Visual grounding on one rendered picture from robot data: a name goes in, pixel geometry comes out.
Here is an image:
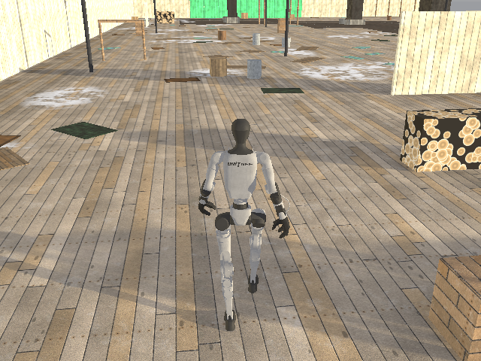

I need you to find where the right robot upper arm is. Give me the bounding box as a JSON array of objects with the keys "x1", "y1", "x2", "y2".
[{"x1": 256, "y1": 151, "x2": 277, "y2": 194}]

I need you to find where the right robot forearm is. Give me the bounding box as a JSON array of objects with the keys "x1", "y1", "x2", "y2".
[{"x1": 270, "y1": 182, "x2": 287, "y2": 220}]

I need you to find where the left robot upper arm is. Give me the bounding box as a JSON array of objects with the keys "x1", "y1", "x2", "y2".
[{"x1": 203, "y1": 151, "x2": 225, "y2": 191}]

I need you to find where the robot left thigh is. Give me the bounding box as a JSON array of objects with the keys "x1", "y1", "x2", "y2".
[{"x1": 215, "y1": 212, "x2": 234, "y2": 278}]

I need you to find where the robot right foot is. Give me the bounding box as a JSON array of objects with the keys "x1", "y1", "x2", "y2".
[{"x1": 248, "y1": 275, "x2": 259, "y2": 293}]

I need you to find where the right robot hand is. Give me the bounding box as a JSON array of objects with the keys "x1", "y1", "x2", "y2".
[{"x1": 272, "y1": 217, "x2": 290, "y2": 238}]

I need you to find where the left robot hand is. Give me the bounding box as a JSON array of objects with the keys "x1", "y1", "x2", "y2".
[{"x1": 198, "y1": 201, "x2": 216, "y2": 216}]

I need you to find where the left robot forearm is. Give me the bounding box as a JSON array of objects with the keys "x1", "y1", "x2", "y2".
[{"x1": 199, "y1": 179, "x2": 211, "y2": 205}]

